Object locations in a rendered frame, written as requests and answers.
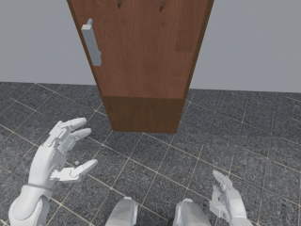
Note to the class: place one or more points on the robot left hand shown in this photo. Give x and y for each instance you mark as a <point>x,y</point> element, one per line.
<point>50,155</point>

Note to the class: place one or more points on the left robot thigh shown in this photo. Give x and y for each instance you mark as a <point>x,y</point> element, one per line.
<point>124,214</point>

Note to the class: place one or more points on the robot thigh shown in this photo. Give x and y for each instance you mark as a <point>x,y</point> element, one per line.
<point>124,214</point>
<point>190,214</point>

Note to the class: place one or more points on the right robot thigh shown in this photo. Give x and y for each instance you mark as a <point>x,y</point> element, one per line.
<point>190,214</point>

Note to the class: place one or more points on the handle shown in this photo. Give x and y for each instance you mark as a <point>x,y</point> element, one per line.
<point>91,43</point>

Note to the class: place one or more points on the robot right hand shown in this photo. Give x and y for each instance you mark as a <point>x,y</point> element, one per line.
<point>230,204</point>

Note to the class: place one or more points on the cupboard door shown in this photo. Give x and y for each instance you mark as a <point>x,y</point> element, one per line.
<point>147,46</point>

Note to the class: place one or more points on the robot left forearm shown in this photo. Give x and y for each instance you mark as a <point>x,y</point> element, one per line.
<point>31,207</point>

